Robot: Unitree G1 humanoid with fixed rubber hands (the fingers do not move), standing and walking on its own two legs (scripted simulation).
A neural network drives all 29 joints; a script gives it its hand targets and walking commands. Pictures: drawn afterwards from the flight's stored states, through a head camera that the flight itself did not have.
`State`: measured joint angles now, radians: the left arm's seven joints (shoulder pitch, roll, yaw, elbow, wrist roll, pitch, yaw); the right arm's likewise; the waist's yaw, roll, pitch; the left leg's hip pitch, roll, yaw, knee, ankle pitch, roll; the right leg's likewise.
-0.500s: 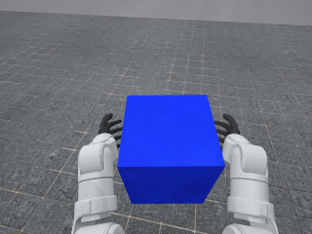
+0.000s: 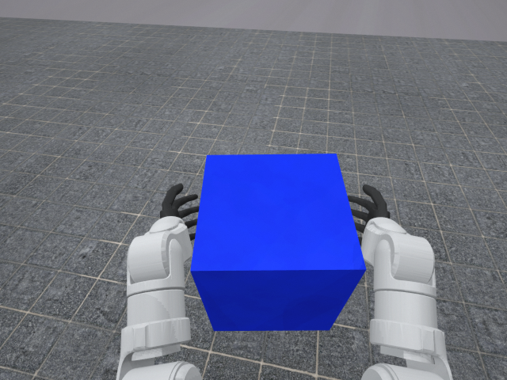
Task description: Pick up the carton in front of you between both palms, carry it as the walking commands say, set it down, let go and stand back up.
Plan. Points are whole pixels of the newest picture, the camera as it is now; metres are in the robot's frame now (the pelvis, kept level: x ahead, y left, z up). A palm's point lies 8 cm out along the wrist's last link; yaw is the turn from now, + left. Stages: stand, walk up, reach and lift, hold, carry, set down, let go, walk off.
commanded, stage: carry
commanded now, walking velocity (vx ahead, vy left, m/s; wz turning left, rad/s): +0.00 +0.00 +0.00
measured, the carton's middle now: (271, 247) +0.34 +0.00 +0.05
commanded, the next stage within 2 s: none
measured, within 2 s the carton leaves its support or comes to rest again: neither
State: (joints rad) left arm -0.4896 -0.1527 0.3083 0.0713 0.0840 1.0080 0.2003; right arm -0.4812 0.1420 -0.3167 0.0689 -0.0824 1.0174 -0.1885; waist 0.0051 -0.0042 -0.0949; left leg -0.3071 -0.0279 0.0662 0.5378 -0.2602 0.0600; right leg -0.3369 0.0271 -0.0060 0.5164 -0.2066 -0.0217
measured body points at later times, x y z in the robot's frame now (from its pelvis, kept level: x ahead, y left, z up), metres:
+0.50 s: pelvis +0.09 -0.04 +0.00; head +0.08 -0.05 +0.45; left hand +0.43 +0.11 +0.09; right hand +0.42 -0.21 +0.09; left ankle +0.07 +0.08 -0.66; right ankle +0.06 -0.11 -0.73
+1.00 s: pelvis +0.36 +0.00 +0.01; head +0.41 +0.01 +0.46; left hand +0.70 +0.13 +0.07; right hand +0.67 -0.18 +0.07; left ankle +0.40 +0.05 -0.73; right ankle +0.30 -0.13 -0.65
